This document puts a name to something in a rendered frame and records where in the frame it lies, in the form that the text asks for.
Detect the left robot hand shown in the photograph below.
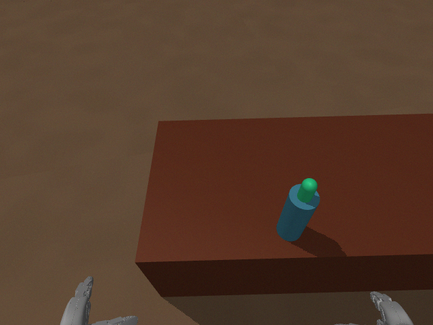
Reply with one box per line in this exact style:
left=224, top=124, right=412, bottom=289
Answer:
left=60, top=276, right=138, bottom=325

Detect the bottle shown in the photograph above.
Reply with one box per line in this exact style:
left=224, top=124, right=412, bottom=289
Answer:
left=276, top=178, right=320, bottom=241

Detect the right robot hand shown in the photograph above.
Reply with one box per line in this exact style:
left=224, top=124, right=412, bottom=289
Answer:
left=334, top=291, right=413, bottom=325

